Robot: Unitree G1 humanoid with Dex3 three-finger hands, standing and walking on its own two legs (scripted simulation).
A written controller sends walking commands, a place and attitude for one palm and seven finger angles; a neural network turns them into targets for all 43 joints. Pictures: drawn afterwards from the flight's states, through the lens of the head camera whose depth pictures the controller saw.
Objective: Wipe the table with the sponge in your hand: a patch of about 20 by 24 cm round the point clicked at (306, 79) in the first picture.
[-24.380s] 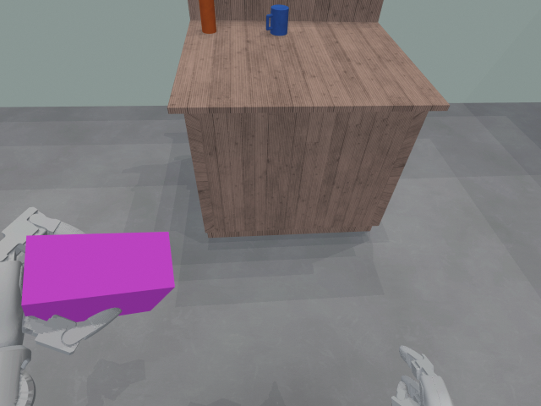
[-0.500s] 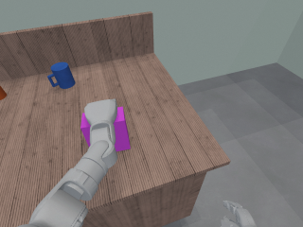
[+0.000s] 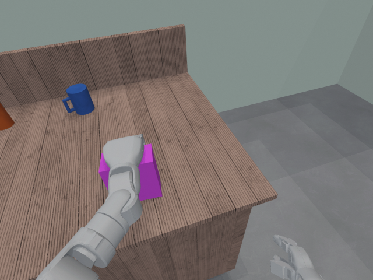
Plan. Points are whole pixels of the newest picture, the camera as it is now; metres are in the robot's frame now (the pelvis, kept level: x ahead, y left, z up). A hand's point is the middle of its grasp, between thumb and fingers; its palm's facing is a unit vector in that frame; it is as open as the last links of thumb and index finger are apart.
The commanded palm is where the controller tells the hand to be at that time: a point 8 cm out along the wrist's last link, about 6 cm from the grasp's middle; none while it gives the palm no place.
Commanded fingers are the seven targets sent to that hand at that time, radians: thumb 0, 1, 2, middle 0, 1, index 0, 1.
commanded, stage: wipe back along the third lane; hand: left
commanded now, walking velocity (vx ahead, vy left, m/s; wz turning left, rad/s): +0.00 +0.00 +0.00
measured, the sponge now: (135, 181) +0.35 +0.18 +0.01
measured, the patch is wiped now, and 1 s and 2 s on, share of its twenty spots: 1.00 1.00 1.00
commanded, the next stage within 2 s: slide back across to the middle lane in 0.22 s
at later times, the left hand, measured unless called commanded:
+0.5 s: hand (131, 177) +0.32 +0.17 +0.07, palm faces +0.05 -0.10 -0.99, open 10.6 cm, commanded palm +0.27 +0.16 +0.12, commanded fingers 0.00 0.10 1.30 -1.20 -1.60 -1.20 -1.60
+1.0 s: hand (107, 187) +0.29 +0.21 +0.07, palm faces +0.01 -0.10 -1.00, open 10.6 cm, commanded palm +0.25 +0.22 +0.12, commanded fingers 0.00 0.10 1.30 -1.20 -1.60 -1.20 -1.60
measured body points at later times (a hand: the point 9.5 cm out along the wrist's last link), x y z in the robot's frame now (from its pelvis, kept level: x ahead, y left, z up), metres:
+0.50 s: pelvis +0.00 -0.01 +0.00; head -0.04 -0.04 +0.45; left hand +0.31 +0.17 +0.13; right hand +0.24 -0.20 -0.08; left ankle +0.01 +0.15 -0.73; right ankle -0.03 -0.12 -0.73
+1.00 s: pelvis -0.01 -0.01 +0.00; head -0.03 -0.06 +0.45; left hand +0.28 +0.21 +0.13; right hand +0.23 -0.23 -0.09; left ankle +0.01 +0.15 -0.73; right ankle -0.03 -0.12 -0.73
